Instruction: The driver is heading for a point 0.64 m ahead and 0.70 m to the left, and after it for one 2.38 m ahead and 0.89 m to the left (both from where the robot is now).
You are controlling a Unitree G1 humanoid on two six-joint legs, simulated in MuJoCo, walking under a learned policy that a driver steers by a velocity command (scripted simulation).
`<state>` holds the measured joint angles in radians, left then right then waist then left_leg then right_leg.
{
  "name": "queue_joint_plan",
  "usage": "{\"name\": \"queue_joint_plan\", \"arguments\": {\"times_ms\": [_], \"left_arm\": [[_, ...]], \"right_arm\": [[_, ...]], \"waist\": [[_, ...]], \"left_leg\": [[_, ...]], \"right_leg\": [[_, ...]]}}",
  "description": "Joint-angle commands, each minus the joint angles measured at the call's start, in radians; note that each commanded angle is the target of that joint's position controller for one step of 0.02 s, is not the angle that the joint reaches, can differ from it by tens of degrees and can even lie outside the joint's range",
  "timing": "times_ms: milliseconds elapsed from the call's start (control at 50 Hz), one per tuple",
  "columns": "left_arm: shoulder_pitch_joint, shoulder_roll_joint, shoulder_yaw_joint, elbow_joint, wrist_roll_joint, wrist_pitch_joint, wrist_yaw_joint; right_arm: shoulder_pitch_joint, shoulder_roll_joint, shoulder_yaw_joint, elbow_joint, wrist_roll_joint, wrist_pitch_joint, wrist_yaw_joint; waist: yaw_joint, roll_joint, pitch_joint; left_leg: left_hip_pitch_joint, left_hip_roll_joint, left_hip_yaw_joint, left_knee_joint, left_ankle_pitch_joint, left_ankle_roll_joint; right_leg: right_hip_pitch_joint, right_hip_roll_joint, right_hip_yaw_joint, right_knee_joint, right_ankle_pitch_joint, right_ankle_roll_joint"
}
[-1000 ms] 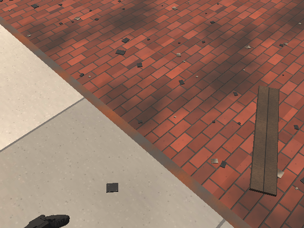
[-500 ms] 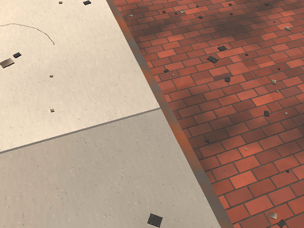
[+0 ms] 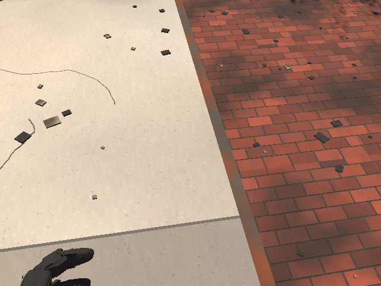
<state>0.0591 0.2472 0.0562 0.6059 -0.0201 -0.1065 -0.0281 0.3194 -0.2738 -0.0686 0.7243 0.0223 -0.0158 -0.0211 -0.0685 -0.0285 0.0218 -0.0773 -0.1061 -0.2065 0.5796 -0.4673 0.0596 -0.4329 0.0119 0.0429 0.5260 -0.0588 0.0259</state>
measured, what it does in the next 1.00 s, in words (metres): walks ahead, turning left: left foot, then right foot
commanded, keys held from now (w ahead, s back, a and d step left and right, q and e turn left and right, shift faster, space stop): w+q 1.00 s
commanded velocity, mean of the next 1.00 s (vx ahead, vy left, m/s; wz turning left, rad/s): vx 0.50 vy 0.00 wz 0.60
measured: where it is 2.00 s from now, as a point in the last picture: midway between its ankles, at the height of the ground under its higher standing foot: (67, 230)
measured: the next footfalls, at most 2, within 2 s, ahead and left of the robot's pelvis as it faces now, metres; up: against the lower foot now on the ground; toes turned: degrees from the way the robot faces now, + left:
left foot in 0.52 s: +0.36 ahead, +0.21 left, +0.00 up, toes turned +21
right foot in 1.00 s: +0.72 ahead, +0.20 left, +0.00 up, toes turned +39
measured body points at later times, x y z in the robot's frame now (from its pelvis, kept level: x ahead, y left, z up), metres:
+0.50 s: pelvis +0.23 +0.06 +0.00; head +0.25 +0.08 +0.45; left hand +0.17 +0.35 -0.12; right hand +0.53 -0.08 -0.06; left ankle +0.32 +0.20 -0.71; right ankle +0.12 -0.13 -0.72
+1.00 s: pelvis +0.50 +0.19 +0.00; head +0.51 +0.21 +0.45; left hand +0.60 +0.51 -0.05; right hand +0.67 -0.05 -0.11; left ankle +0.32 +0.20 -0.72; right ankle +0.68 +0.18 -0.72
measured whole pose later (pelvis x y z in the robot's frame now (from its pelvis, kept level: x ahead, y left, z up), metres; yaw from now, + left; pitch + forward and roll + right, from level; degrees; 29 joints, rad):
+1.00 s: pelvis +0.50 +0.19 +0.00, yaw +35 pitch +1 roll +0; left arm 0.01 0.27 0.02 0.60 0.00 -0.11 -0.03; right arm 0.43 -0.27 -0.06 0.73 0.01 -0.01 -0.03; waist -0.10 -0.05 0.01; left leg -0.02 -0.13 -0.23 0.51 -0.48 0.09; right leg -0.49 0.02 0.05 0.48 -0.03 0.00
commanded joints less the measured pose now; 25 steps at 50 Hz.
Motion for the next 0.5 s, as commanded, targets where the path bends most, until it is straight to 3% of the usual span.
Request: {"name": "queue_joint_plan", "arguments": {"times_ms": [20, 40, 60, 80, 100, 120, 160, 260, 340, 420, 460, 480, 500], "left_arm": [[0.324, 0.211, 0.076, -0.009, 0.019, -0.022, 0.012], [0.356, 0.255, 0.077, -0.004, 0.034, -0.018, -0.001], [0.293, 0.154, 0.057, -0.014, 0.011, -0.014, -0.002], [0.262, 0.117, 0.041, -0.009, 0.008, -0.004, 0.006], [0.201, 0.11, 0.033, -0.014, 0.019, 0.002, 0.009], [0.172, 0.096, 0.024, -0.008, 0.026, 0.004, 0.011], [0.162, 0.082, 0.016, 0.007, 0.025, 0.001, 0.017], [0.216, 0.14, 0.033, 0.043, 0.032, 0.001, 0.023], [0.225, 0.183, 0.041, 0.059, 0.033, 0.016, 0.023], [0.26, 0.224, 0.05, 0.092, 0.007, 0.037, 0.017], [0.259, 0.252, 0.057, 0.1, -0.005, 0.053, 0.02], [0.247, 0.261, 0.058, 0.098, -0.009, 0.067, 0.022], [0.233, 0.245, 0.05, 0.092, -0.016, 0.081, 0.025]], "right_arm": [[-0.06, 0.029, 0.025, -0.096, -0.026, -0.025, 0.008], [0.083, -0.012, 0.019, -0.105, 0.039, -0.032, 0.016], [0.005, -0.119, -0.004, -0.077, 0.042, -0.023, 0.016], [-0.12, -0.149, -0.012, -0.095, 0.028, -0.015, 0.016], [-0.155, -0.138, -0.014, -0.099, 0.01, -0.006, 0.014], [-0.155, -0.124, -0.016, -0.103, 0.0, -0.003, 0.018], [-0.117, -0.085, -0.012, -0.09, 0.013, 0.006, 0.029], [-0.215, -0.042, 0.008, -0.123, 0.009, 0.012, 0.032], [-0.313, -0.021, 0.024, -0.14, 0.006, 0.002, 0.062], [-0.389, -0.038, 0.025, -0.157, 0.014, -0.004, 0.087], [-0.375, -0.06, 0.017, -0.159, 0.004, -0.004, 0.093], [-0.309, -0.099, -0.004, -0.149, -0.001, -0.006, 0.09], [-0.142, -0.143, -0.033, -0.1, 0.0, -0.009, 0.084]], "waist": [[0.168, -0.13, -0.246], [0.093, -0.372, -0.312], [0.126, -0.174, -0.168], [0.144, -0.088, -0.051], [0.122, -0.022, -0.002], [0.1, -0.036, 0.009], [0.075, -0.082, 0.0], [0.105, -0.03, -0.01], [0.136, -0.023, 0.008], [0.16, -0.037, 0.049], [0.139, -0.062, 0.051], [0.102, -0.081, 0.01], [0.015, -0.067, -0.084]], "left_leg": [[-0.377, 0.018, -0.031, 0.511, -0.047, 0.039], [-0.675, -0.013, -0.016, 0.755, -0.184, -0.01], [-0.78, 0.07, -0.007, 0.864, -0.075, -0.038], [-0.793, 0.096, 0.036, 0.883, 0.0, -0.042], [-0.748, 0.131, 0.05, 0.849, 0.067, -0.043], [-0.703, 0.155, 0.047, 0.805, 0.103, -0.046], [-0.623, 0.182, 0.077, 0.746, 0.13, -0.051], [-0.694, 0.214, 0.093, 0.537, 0.259, -0.085], [-0.636, 0.219, 0.156, 0.306, 0.364, -0.076], [-0.575, 0.201, 0.227, 0.132, 0.355, -0.032], [-0.526, 0.167, 0.264, 0.068, 0.265, -0.007], [-0.427, 0.122, 0.295, 0.041, 0.237, 0.01], [-0.218, 0.059, 0.334, -0.041, 0.296, 0.043]], "right_leg": [[0.601, -0.265, 0.31, -0.08, -0.036, -0.119], [0.719, -0.478, 0.867, -0.245, -0.431, -0.31], [0.624, -0.453, 0.843, -0.297, -0.715, -0.294], [0.499, -0.402, 0.655, -0.295, -0.678, -0.257], [0.384, -0.348, 0.505, -0.293, -0.521, -0.227], [0.309, -0.305, 0.395, -0.298, -0.413, -0.214], [0.237, -0.256, 0.242, -0.337, -0.313, -0.198], [0.331, -0.29, 0.067, -0.382, -0.093, -0.242], [0.37, -0.295, -0.063, -0.4, -0.033, -0.217], [0.436, -0.299, -0.146, -0.385, -0.022, -0.16], [0.477, -0.306, -0.18, -0.306, 0.162, -0.135], [0.48, -0.299, -0.219, -0.188, 0.416, -0.125], [0.446, -0.267, -0.267, 0.027, 0.574, -0.096]]}}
